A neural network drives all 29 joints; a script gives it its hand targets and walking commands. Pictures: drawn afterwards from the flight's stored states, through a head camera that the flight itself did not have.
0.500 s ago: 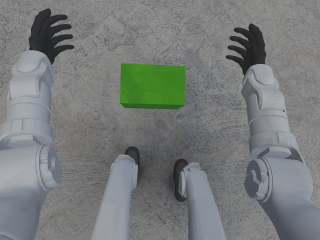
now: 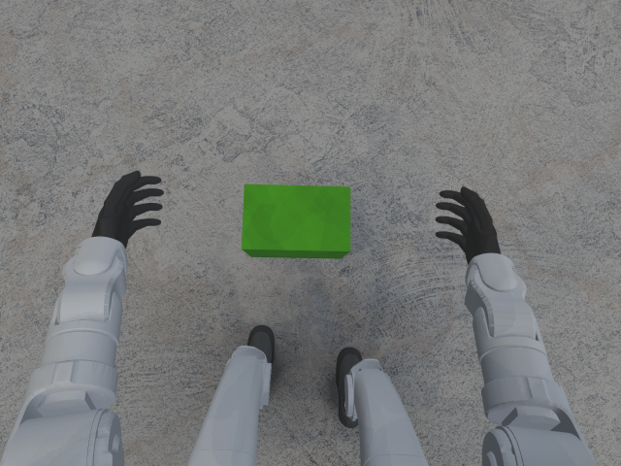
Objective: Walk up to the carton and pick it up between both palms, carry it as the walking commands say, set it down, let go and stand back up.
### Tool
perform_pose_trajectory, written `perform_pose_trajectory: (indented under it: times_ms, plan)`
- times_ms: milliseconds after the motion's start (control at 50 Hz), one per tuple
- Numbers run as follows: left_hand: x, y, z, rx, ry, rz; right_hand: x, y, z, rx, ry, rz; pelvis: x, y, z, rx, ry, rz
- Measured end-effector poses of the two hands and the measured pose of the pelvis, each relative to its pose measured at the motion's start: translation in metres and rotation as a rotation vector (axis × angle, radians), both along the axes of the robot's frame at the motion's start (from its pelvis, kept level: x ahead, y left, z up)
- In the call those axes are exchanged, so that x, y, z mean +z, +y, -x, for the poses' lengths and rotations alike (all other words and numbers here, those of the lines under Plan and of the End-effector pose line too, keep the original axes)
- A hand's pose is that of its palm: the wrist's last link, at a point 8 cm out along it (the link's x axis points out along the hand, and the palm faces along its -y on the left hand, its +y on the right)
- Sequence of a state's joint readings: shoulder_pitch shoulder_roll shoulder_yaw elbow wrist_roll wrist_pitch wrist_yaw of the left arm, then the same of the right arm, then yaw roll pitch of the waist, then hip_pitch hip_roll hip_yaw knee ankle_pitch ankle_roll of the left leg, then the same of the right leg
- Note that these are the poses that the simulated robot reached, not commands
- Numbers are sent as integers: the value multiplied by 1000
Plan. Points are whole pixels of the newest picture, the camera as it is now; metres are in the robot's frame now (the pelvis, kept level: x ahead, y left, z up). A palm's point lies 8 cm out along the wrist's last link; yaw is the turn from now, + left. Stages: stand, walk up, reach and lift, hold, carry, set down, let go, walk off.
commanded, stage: let go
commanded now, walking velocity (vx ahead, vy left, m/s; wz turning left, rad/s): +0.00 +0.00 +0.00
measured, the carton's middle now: (296, 224) +0.48 +0.03 -0.61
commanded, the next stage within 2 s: stand in 0.90 s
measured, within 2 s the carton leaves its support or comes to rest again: neither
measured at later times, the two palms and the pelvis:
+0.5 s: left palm (85, 367) +0.22 +0.22 +0.00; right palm (575, 385) +0.22 -0.25 +0.00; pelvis +0.06 -0.01 +0.07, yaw -1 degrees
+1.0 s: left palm (64, 379) +0.21 +0.24 -0.01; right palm (596, 411) +0.20 -0.27 -0.01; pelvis +0.06 -0.01 +0.07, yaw -1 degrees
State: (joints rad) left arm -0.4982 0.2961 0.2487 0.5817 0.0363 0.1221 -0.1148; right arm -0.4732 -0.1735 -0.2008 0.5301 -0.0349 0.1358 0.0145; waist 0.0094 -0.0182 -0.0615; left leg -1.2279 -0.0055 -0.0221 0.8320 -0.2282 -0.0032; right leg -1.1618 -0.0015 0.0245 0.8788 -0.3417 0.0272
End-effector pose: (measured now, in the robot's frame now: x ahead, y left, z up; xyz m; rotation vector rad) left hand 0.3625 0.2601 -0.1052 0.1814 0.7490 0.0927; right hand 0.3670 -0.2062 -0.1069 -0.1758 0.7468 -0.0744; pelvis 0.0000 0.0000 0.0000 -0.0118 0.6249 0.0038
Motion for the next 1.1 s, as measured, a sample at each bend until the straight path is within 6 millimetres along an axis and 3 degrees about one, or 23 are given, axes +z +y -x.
perform_pose_trajectory:
  times_ms: [200,480,700,900,1100]
  plan:
    - [56,-17,55,-9,13,15,58,-24,56,-4,10,5,38,-6,-29,-7,-208,-10]
    - [102,-37,139,-10,32,21,103,-40,141,-12,31,4,69,-11,-58,-27,-514,-18]
    - [111,-49,140,-39,32,27,114,-40,153,-14,31,-11,70,-14,-54,-32,-686,-18]
    - [109,-44,145,-24,60,7,112,-44,161,-18,52,-3,69,-14,-53,-26,-722,-22]
    - [91,8,162,15,132,-145,95,-85,178,-60,169,178,65,-10,-61,-22,-641,-6]
